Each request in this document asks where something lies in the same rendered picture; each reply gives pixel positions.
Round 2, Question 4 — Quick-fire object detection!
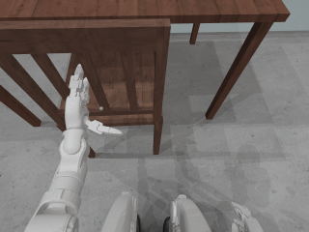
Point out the left robot hand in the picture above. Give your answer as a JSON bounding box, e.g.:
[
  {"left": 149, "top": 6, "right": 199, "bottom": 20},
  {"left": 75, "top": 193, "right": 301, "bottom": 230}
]
[{"left": 65, "top": 64, "right": 123, "bottom": 137}]

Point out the right robot hand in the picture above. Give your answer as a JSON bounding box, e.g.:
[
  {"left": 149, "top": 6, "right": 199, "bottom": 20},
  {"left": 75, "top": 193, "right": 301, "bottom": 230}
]
[{"left": 230, "top": 202, "right": 264, "bottom": 232}]

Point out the table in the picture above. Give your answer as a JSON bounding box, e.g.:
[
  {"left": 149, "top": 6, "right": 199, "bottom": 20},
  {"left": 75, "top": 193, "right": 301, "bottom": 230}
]
[{"left": 0, "top": 0, "right": 291, "bottom": 127}]

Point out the robot shin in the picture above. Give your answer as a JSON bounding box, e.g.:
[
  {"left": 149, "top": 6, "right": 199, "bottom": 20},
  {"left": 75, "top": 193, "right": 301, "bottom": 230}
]
[
  {"left": 115, "top": 191, "right": 137, "bottom": 232},
  {"left": 169, "top": 194, "right": 186, "bottom": 232}
]

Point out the robot right shin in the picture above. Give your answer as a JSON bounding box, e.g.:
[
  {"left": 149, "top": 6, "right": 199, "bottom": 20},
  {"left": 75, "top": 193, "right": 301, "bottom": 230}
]
[{"left": 169, "top": 194, "right": 186, "bottom": 232}]

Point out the left robot upper arm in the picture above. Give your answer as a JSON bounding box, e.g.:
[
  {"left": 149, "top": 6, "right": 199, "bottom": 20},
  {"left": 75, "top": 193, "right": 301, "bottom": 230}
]
[{"left": 26, "top": 214, "right": 79, "bottom": 232}]

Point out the chair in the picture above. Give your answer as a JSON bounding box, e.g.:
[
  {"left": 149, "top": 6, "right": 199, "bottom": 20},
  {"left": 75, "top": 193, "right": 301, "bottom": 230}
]
[{"left": 0, "top": 18, "right": 171, "bottom": 159}]

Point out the robot left forearm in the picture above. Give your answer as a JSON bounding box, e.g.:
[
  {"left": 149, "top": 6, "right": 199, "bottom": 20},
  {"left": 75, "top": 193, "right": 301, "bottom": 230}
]
[{"left": 24, "top": 128, "right": 91, "bottom": 232}]

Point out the robot left shin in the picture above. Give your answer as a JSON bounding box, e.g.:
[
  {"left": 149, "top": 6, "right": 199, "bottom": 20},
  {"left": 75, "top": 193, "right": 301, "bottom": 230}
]
[{"left": 115, "top": 191, "right": 137, "bottom": 232}]

